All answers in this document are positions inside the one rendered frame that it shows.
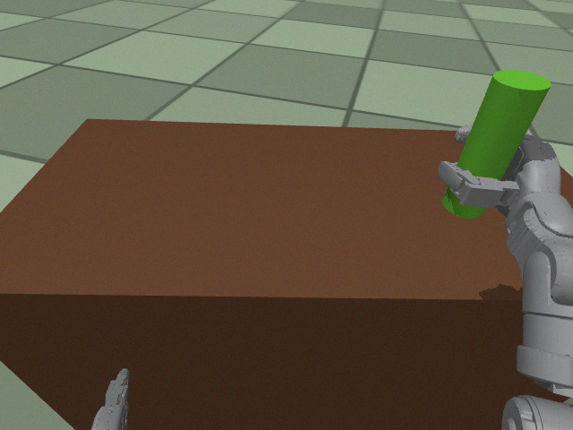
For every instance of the right robot arm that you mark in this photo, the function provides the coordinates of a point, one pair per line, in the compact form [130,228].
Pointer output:
[540,228]

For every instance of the can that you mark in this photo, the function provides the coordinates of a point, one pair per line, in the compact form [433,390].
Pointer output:
[508,108]

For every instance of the right robot hand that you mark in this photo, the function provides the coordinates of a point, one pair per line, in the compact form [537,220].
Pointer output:
[534,168]

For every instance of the left robot hand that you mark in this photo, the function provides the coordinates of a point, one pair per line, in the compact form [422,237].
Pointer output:
[114,415]

